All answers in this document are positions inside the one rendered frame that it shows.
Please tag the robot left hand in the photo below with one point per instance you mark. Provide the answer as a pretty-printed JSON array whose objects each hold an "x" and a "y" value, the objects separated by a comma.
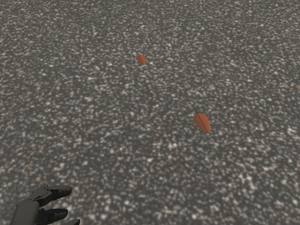
[{"x": 27, "y": 212}]

